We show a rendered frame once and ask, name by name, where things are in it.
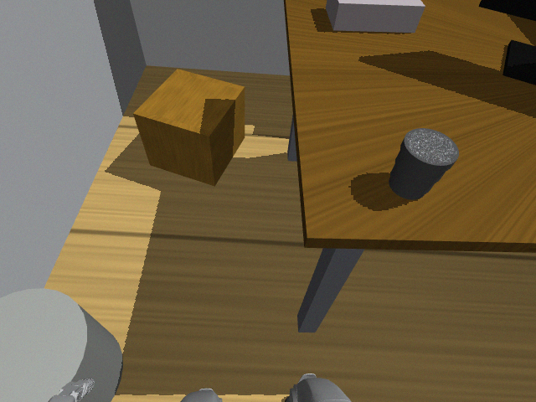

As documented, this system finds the left robot hand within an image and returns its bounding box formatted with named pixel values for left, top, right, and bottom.
left=48, top=379, right=95, bottom=402

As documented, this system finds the table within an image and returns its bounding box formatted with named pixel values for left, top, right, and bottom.
left=284, top=0, right=536, bottom=332

